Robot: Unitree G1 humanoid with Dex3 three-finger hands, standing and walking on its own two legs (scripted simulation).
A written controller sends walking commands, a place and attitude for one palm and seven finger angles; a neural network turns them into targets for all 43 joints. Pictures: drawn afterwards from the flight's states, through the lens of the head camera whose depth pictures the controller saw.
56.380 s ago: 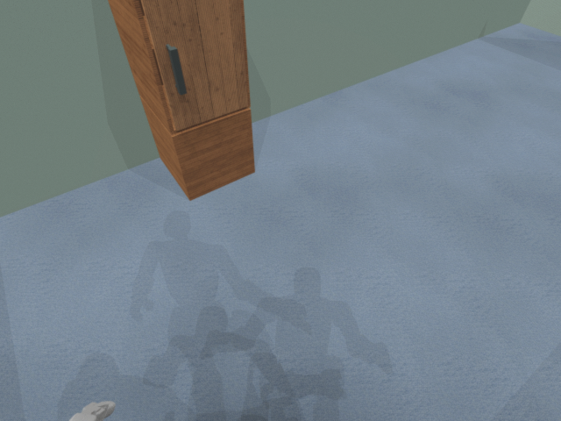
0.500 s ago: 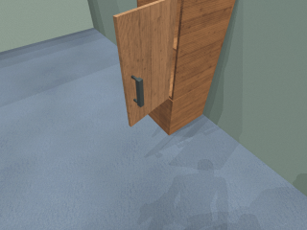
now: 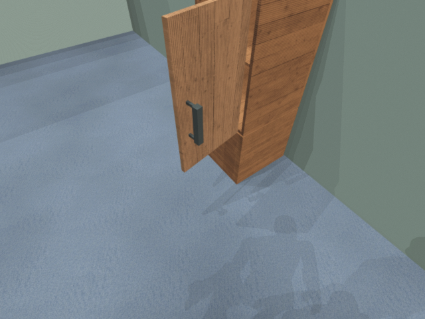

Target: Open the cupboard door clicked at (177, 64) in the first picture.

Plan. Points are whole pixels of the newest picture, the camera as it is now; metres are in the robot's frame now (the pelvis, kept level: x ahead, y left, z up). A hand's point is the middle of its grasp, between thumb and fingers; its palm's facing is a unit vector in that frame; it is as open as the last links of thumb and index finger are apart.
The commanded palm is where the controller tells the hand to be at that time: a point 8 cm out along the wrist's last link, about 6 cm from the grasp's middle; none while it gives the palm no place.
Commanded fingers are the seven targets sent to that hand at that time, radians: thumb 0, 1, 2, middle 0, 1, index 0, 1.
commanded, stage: look to check the result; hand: left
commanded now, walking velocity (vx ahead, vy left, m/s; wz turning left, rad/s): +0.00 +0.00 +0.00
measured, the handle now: (193, 123) +0.72 +0.10 -0.10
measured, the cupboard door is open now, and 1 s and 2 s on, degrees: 100 100 100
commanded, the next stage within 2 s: stand and wait in 0.14 s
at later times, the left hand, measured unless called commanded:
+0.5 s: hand out of the picture +0.10 +0.23 -0.16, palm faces -0.03 -0.95 -0.32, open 7.4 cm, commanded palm none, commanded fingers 0.00 0.90 0.90 -0.20 -0.30 -0.20 -0.30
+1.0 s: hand out of the picture +0.10 +0.21 -0.16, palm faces -0.03 -0.95 -0.32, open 7.4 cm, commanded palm none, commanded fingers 0.00 0.90 0.90 -0.20 -0.30 -0.20 -0.30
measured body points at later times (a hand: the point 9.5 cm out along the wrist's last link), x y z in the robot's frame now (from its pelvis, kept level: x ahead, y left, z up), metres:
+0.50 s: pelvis +0.02 -0.01 +0.00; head +0.03 -0.02 +0.45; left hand +0.10 +0.28 -0.13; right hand +0.08 -0.29 -0.14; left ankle +0.01 +0.09 -0.75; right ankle -0.01 -0.10 -0.75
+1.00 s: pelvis +0.03 -0.03 +0.00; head +0.04 -0.03 +0.45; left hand +0.10 +0.26 -0.13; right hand +0.08 -0.31 -0.15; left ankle +0.01 +0.09 -0.75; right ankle -0.01 -0.10 -0.75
